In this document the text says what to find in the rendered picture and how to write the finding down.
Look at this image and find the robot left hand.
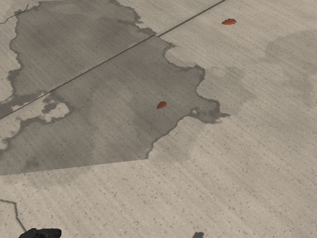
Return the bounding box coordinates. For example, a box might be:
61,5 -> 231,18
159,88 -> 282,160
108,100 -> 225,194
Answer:
19,228 -> 61,238

